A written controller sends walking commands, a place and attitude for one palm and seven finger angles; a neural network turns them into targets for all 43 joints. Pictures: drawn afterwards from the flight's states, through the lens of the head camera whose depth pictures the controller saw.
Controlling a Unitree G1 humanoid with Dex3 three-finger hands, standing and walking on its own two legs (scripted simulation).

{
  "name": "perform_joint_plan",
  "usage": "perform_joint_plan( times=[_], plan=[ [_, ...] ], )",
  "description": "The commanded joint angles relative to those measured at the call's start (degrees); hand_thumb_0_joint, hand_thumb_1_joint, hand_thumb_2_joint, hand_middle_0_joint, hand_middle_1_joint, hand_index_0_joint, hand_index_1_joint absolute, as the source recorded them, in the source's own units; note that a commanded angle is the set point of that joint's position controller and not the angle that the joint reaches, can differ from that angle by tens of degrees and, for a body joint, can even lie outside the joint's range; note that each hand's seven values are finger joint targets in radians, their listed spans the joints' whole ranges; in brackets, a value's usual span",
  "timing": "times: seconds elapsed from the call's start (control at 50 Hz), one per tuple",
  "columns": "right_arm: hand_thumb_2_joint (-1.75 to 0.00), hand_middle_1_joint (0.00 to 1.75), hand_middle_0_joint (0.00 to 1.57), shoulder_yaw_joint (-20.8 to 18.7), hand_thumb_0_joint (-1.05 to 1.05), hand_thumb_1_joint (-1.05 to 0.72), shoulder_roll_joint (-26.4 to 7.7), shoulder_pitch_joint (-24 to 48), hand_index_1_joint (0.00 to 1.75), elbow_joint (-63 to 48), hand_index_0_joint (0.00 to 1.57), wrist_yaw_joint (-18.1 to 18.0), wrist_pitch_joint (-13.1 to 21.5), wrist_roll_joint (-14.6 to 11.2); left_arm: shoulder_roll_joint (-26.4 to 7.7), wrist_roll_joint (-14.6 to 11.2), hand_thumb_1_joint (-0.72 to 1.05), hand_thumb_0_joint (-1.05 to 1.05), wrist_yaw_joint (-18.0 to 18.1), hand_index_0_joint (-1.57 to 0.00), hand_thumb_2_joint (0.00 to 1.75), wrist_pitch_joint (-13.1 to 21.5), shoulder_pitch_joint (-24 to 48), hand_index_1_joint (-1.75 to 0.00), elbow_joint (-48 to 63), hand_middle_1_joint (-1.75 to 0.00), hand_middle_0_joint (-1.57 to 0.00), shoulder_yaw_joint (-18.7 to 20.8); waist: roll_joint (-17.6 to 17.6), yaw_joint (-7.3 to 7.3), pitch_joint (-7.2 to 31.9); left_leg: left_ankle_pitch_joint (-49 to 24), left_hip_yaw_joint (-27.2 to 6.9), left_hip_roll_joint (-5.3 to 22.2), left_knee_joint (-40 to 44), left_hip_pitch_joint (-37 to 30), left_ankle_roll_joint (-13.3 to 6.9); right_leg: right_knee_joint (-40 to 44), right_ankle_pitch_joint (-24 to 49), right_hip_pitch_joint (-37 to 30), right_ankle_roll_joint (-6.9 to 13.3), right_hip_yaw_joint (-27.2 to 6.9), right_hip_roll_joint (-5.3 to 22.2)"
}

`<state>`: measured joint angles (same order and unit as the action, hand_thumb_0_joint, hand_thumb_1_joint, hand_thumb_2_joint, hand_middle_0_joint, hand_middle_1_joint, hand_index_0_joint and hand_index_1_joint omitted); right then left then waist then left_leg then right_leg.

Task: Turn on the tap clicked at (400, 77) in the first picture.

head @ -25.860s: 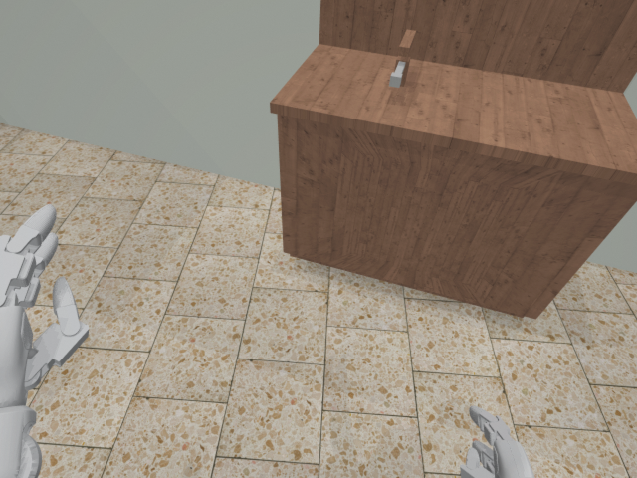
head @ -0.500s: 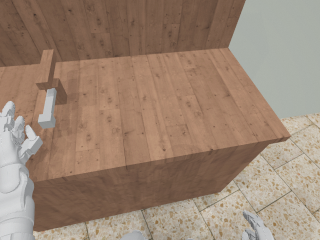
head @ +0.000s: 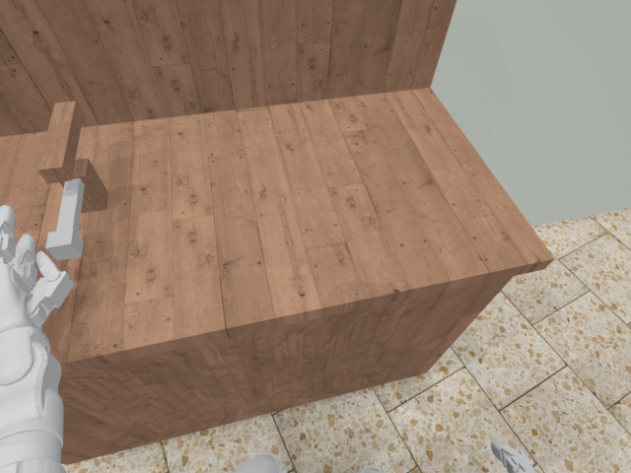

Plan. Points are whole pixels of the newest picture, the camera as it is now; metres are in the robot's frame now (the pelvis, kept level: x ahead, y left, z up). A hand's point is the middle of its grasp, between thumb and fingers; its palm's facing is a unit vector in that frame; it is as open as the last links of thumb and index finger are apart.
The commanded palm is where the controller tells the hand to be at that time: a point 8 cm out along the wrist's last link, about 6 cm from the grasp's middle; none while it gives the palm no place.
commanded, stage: push the lever round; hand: left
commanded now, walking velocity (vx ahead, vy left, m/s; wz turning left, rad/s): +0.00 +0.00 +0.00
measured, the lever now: (65, 244) +0.37 +0.33 +0.07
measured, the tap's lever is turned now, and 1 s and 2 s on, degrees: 1 20 53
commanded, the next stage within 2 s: none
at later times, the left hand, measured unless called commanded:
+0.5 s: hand (96, 271) +0.34 +0.29 +0.06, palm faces +0.61 -0.79 -0.07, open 7.4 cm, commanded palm +0.30 +0.30 +0.06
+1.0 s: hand (118, 264) +0.35 +0.27 +0.05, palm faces +0.71 -0.71 -0.05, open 7.5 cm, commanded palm +0.31 +0.28 +0.06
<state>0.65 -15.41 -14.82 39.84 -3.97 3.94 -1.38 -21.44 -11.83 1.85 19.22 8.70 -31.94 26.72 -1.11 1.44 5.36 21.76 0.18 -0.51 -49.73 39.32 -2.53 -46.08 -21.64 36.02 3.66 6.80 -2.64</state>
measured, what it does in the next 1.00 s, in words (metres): stands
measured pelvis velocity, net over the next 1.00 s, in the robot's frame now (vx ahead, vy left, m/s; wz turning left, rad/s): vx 0.00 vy -0.01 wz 0.03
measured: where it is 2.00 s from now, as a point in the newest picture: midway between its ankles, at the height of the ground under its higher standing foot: outside the picture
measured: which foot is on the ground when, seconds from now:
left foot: down 0.00-1.00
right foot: down 0.00-1.00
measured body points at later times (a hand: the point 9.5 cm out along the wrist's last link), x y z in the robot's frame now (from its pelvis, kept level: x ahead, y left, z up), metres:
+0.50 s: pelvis +0.00 +0.00 +0.00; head +0.05 +0.00 +0.45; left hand +0.30 +0.33 +0.06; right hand +0.14 -0.25 -0.11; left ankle +0.03 +0.09 -0.70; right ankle +0.01 -0.08 -0.70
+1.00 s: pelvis +0.00 -0.01 +0.00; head +0.04 +0.00 +0.45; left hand +0.31 +0.30 +0.06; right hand +0.13 -0.26 -0.11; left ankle +0.03 +0.09 -0.70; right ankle +0.01 -0.08 -0.70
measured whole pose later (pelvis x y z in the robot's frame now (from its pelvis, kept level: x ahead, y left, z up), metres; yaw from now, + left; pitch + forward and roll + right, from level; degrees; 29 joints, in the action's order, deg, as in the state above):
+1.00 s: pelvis +0.00 -0.01 +0.00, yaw +1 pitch +11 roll -2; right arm 0.1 -13.7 -12.1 41.0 -2.5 1.4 0.8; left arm -10.4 -3.4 27.5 18.2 14.9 -31.5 18.5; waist -1.3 1.2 6.3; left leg 21.4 -1.1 -1.3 -49.8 39.5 -1.9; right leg -46.9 -22.2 36.0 4.2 8.0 -2.0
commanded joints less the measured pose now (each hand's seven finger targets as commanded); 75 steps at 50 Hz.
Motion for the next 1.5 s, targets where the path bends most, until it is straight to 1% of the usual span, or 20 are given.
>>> perform_joint_plan(
  times=[0.0,0.12,0.3,0.32,0.36,0.42,0.44,0.52,0.54,0.6,0.72,0.86,0.92,1.04,1.12,1.18,1.32,1.34,1.42,1.48],
  plan=[
    [-0.9,0.3,0.2,-2.8,0.0,-0.9,-8.6,1.4,0.3,-6.3,0.2,-0.8,2.4,0.1,-13.9,-0.4,0.9,0.0,0.1,-0.15,0.9,3.9,15.9,-0.15,11.5,-0.15,-0.15,1.7,-3.2,0.17,14.1,-8.5,-4.4,0.4,6.3,-7.3,0.5,6.7,9.0,-7.1,-2.3,-7.1,1.5],
    [-0.9,0.3,0.2,-3.0,0.0,-0.9,-8.4,1.4,0.3,-5.9,0.2,-0.7,2.0,0.3,-12.9,1.6,0.9,0.0,3.4,-0.15,0.9,3.8,18.2,-0.15,13.0,-0.15,-0.15,0.7,-4.4,0.51,15.8,-8.8,-5.0,0.6,6.1,-9.1,0.6,6.3,8.8,-6.1,-2.2,-6.7,1.4],
    [-0.9,0.3,0.2,-3.0,0.0,-0.9,-7.7,2.2,0.3,-6.1,0.2,-0.2,2.0,0.9,-5.7,3.5,0.9,0.0,8.8,-0.15,0.9,3.9,19.4,-0.15,15.6,-0.15,-0.15,-5.6,-3.4,1.3,16.4,-10.6,-5.6,0.6,6.6,-11.9,1.4,6.2,9.8,-5.1,-2.1,-5.6,1.3],
    [-0.9,0.3,0.2,-3.0,0.0,-0.9,-7.9,2.1,0.3,-5.6,0.2,-0.3,1.8,0.9,-7.9,4.1,0.9,0.0,9.9,-0.15,0.9,3.8,18.7,-0.15,14.8,-0.15,-0.15,-3.0,-2.9,0.55,15.7,-11.0,-5.9,0.7,6.7,-11.4,1.5,6.1,9.9,-5.7,-1.9,-5.6,1.2],
    [-0.9,0.3,0.2,-2.9,0.0,-0.9,-7.4,2.6,0.3,-6.3,0.2,0.1,1.7,1.1,-5.2,4.5,0.9,0.0,11.0,-0.15,0.9,3.8,18.5,-0.15,16.4,-0.15,-0.15,-5.3,-4.7,0.43,16.6,-12.3,-5.5,0.5,6.7,-12.4,1.8,5.9,10.9,-5.9,-1.9,-5.5,1.3],
    [-0.9,0.3,0.2,-3.1,0.0,-0.9,-7.4,2.9,0.3,-6.3,0.2,0.3,1.4,1.2,-6.1,5.7,0.9,0.0,13.3,-0.15,0.9,3.6,16.6,-0.15,16.6,-0.15,-0.15,-4.1,-4.7,-0.24,16.6,-13.0,-5.9,0.6,6.8,-12.4,2.1,5.7,10.9,-6.3,-1.7,-5.4,1.2],
    [-0.9,0.3,0.2,-2.9,0.0,-0.9,-7.1,3.0,0.3,-6.6,0.2,0.6,1.3,1.4,-3.2,5.9,0.9,0.0,13.8,-0.15,0.9,3.6,18.1,-0.15,17.3,-0.15,-0.15,-6.9,-4.1,0.57,16.1,-13.4,-5.8,0.6,6.9,-12.8,2.2,5.6,11.3,-6.0,-1.8,-5.0,1.2],
    [-0.9,0.3,0.2,-3.0,0.0,-0.9,-7.0,3.5,0.3,-6.3,0.2,0.6,1.0,1.5,-3.7,6.8,0.9,0.0,16.2,-0.15,0.9,3.5,18.5,-0.15,17.3,-0.15,-0.15,-5.9,-4.6,0.13,15.8,-13.0,-5.9,0.6,6.9,-12.4,2.4,5.8,11.0,-6.2,-1.6,-5.3,1.3],
    [-0.9,0.3,0.2,-3.0,0.0,-0.9,-6.7,3.6,0.3,-6.6,0.2,0.9,0.9,1.6,-1.1,6.9,0.9,0.0,16.6,-0.15,0.9,3.5,18.8,-0.15,17.9,-0.15,-0.15,-8.3,-4.9,0.58,16.7,-13.6,-5.7,0.5,6.8,-13.3,2.4,5.6,11.4,-5.9,-1.7,-5.2,1.3],
    [-0.9,0.3,0.2,-3.1,0.0,-0.9,-6.9,3.6,0.3,-6.7,0.2,1.0,0.6,1.8,-1.8,6.9,0.9,0.0,18.1,-0.15,0.9,3.1,17.7,-0.15,16.8,-0.15,-0.15,-6.9,-1.2,0.14,17.0,-13.5,-5.1,0.3,6.5,-11.5,2.0,5.9,12.9,-7.9,-1.8,-5.5,1.4],
    [-0.9,0.3,0.2,-3.0,0.0,-0.9,-6.7,4.0,0.3,-6.0,0.2,0.8,-0.3,1.8,-3.0,8.0,0.9,0.0,20.5,-0.15,0.9,2.3,20.3,-0.15,15.2,-0.15,-0.15,-5.4,-2.3,0.46,15.0,-10.7,-5.1,0.1,6.6,-9.6,1.7,6.6,10.9,-7.6,-1.8,-6.0,1.7],
    [-0.9,0.3,0.2,-2.9,0.0,-0.9,-6.4,4.5,0.3,-5.6,0.2,0.9,-0.2,2.1,1.6,9.3,0.9,0.0,23.3,-0.15,0.9,2.1,26.4,-0.15,13.2,-0.15,-0.15,-10.3,-1.5,2.31,14.7,-6.4,-5.3,0.0,6.6,-9.5,1.3,7.2,7.1,-5.1,-2.0,-6.0,1.8],
    [-0.9,0.3,0.2,-3.2,0.0,-0.9,-6.5,4.3,0.3,-5.0,0.2,0.7,-0.3,2.3,-1.5,10.1,0.9,0.0,25.1,-0.15,0.9,2.3,26.6,-0.15,13.1,-0.15,-0.15,-6.9,-2.8,1.3,16.7,-7.0,-5.2,-0.2,6.4,-9.5,1.4,7.1,7.4,-6.4,-1.9,-6.4,1.9],
    [-0.9,0.3,0.2,-3.3,0.0,-0.9,-6.0,4.4,0.3,-5.1,0.2,1.4,-0.3,2.8,3.9,12.1,0.9,0.0,28.8,-0.15,0.9,1.8,29.6,-0.15,12.5,-0.15,-0.15,-11.5,-2.3,2.3,17.2,-7.9,-5.6,0.0,6.3,-10.8,1.5,6.6,7.8,-5.1,-1.9,-5.7,1.7],
    [-0.9,0.3,0.2,-3.5,0.0,-0.9,-5.9,4.5,0.3,-4.5,0.2,1.4,-0.4,3.0,2.3,13.2,0.9,0.0,31.6,-0.15,0.9,1.5,31.3,-0.15,10.6,-0.15,-0.15,-9.3,-3.0,1.68,16.9,-6.5,-5.3,-0.1,6.3,-9.6,1.4,7.0,6.6,-5.4,-1.8,-6.1,1.8],
    [-0.9,0.3,0.2,-3.3,0.0,-0.9,-5.6,4.8,0.3,-4.6,0.2,1.6,-0.6,3.0,3.7,13.8,0.9,0.0,33.1,-0.15,0.9,1.0,33.3,-0.15,8.1,-0.15,-0.15,-10.6,0.2,2.67,16.0,-4.8,-4.8,-0.1,6.3,-8.0,1.0,7.7,5.2,-5.3,-2.2,-6.5,2.0],
    [-0.9,0.3,0.2,-3.7,0.0,-0.9,-5.3,4.0,0.3,-3.9,0.2,1.8,-1.5,3.6,1.4,15.4,0.9,0.0,36.5,-0.15,0.9,0.4,33.9,-0.15,5.9,-0.15,-0.15,-6.7,-2.0,1.42,18.6,-7.9,-4.1,-0.3,5.6,-7.5,1.2,7.3,8.8,-7.8,-2.1,-7.1,2.3],
    [-0.9,0.3,0.2,-3.5,0.0,-0.9,-5.0,3.9,0.3,-4.4,0.2,2.1,-1.6,3.7,4.0,15.3,0.9,0.0,36.7,-0.15,0.9,0.2,34.7,-0.15,5.7,-0.15,-0.15,-9.1,-0.9,2.11,18.0,-8.0,-3.9,-0.3,5.6,-7.3,1.0,7.3,9.2,-7.7,-2.3,-6.9,2.3],
    [-0.9,0.3,0.2,-3.9,0.0,-0.9,-5.1,3.8,0.3,-3.8,0.2,2.4,-1.8,3.9,2.4,15.9,0.9,0.0,38.6,-0.15,0.9,0.3,35.4,-0.15,4.6,-0.15,-0.15,-6.5,-1.4,1.74,18.5,-8.1,-3.7,-0.3,5.2,-6.9,1.0,7.5,9.5,-8.0,-2.2,-7.3,2.4],
    [-0.9,0.3,0.2,-4.1,0.0,-0.9,-4.9,3.5,0.3,-3.9,0.2,2.9,-1.7,4.1,5.3,16.1,0.9,0.0,39.4,-0.15,0.9,0.4,36.2,-0.15,4.1,-0.15,-0.15,-8.9,0.1,2.46,18.8,-9.2,-3.5,-0.2,4.8,-7.2,0.9,7.3,10.8,-7.8,-2.3,-7.0,2.4]
  ],
)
